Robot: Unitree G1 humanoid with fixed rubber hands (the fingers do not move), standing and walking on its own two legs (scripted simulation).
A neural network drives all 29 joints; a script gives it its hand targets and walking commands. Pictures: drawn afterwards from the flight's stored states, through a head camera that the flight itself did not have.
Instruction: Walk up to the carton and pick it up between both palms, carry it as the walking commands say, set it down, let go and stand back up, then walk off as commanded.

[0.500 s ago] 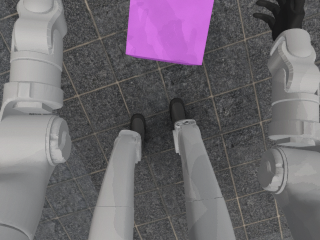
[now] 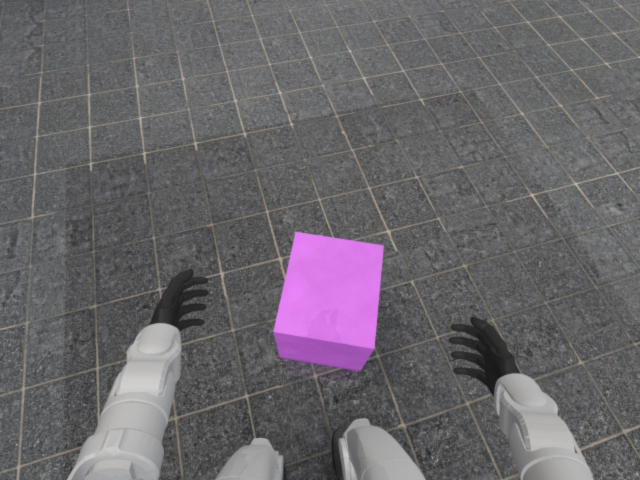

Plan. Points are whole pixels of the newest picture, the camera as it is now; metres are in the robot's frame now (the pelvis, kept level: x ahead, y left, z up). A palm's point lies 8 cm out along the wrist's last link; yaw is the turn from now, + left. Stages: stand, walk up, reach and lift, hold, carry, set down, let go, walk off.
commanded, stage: let go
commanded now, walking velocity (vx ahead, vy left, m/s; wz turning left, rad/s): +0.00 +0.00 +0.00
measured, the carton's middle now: (329, 304) +0.53 -0.07 -0.61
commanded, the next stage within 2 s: stand in 0.74 s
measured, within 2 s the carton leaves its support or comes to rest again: neither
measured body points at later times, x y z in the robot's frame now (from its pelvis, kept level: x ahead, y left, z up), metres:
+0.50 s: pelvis +0.07 +0.01 +0.03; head +0.09 +0.01 +0.48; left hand +0.25 +0.24 -0.05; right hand +0.25 -0.24 -0.04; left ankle +0.02 +0.11 -0.71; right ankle +0.08 -0.10 -0.71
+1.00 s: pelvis +0.11 +0.02 +0.02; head +0.06 +0.02 +0.46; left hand +0.25 +0.29 -0.06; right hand +0.26 -0.24 -0.06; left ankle +0.02 +0.11 -0.71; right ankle +0.08 -0.10 -0.71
